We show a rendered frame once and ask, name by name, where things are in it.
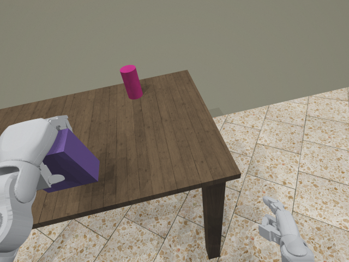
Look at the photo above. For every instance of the robot right hand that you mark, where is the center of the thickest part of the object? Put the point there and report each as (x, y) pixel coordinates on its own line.
(273, 229)

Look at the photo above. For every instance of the table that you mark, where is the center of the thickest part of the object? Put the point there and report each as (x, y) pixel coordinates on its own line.
(164, 143)

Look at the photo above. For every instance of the left robot forearm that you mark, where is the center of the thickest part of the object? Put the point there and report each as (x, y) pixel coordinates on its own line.
(18, 188)

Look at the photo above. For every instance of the robot left hand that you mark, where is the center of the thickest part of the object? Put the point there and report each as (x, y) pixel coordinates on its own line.
(30, 141)

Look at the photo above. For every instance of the right robot forearm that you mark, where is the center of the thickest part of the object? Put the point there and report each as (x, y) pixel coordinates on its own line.
(294, 249)

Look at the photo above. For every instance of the sponge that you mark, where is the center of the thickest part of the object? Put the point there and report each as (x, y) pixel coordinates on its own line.
(69, 157)

